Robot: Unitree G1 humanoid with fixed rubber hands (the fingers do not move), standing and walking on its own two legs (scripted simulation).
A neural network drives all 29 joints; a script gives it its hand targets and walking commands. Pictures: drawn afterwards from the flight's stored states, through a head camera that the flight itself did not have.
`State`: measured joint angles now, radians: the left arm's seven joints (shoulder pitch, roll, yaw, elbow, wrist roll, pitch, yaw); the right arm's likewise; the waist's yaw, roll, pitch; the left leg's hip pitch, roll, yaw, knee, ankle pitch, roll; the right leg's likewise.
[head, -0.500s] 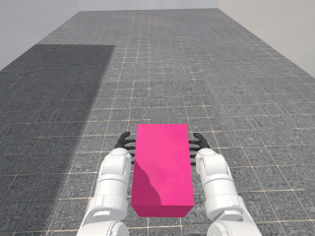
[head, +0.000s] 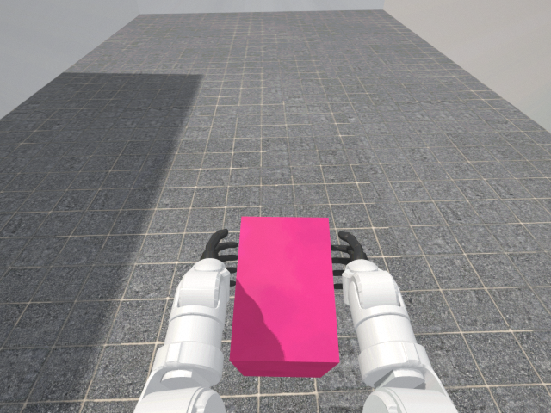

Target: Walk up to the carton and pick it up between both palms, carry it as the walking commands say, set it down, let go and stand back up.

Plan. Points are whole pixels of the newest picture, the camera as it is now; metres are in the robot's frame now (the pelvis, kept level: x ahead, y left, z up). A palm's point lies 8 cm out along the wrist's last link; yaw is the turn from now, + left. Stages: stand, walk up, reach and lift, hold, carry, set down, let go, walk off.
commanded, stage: hold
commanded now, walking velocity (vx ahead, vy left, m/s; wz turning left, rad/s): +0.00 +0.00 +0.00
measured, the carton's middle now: (283, 302) +0.31 +0.00 -0.03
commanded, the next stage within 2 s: carry in 0.10 s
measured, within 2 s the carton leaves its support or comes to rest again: neither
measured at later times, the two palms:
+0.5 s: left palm (212, 227) +0.38 +0.12 +0.09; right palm (343, 230) +0.38 -0.10 +0.08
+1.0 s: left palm (199, 136) +0.68 +0.20 +0.09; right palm (293, 136) +0.69 -0.02 +0.09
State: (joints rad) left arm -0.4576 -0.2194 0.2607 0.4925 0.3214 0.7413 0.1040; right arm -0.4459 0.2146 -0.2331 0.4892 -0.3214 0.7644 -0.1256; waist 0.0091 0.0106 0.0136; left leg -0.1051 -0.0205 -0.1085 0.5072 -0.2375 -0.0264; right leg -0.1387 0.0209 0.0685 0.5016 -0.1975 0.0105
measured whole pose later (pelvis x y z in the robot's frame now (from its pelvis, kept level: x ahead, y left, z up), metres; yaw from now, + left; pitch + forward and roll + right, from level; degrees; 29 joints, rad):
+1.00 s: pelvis +0.38 +0.07 +0.01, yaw +4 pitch +5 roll +0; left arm -0.47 -0.23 0.13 -0.05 0.13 1.27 0.33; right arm -0.43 0.21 -0.09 -0.06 -0.13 1.30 -0.28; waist -0.01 -0.02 -0.04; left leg -0.14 0.05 0.20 0.30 -0.25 0.02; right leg -0.62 -0.10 -0.09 0.96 -0.20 0.03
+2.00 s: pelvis +1.32 +0.11 -0.02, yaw +8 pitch +2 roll -1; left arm -0.48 -0.23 0.10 -0.10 0.15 1.24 0.25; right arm -0.44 0.21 -0.10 -0.13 -0.13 1.29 -0.34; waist 0.00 0.01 -0.03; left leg 0.20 0.08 0.16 0.32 -0.48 -0.04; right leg -0.52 -0.03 -0.20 0.47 -0.04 0.00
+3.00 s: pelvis +2.27 +0.20 +0.00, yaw +11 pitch +4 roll -1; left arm -0.48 -0.23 0.10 0.01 0.12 1.25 0.34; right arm -0.45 0.22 -0.12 -0.01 -0.13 1.28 -0.33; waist 0.03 0.01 0.00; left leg -0.47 0.10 0.03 1.22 -0.34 0.00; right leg -0.31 -0.03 -0.22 0.48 -0.24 -0.06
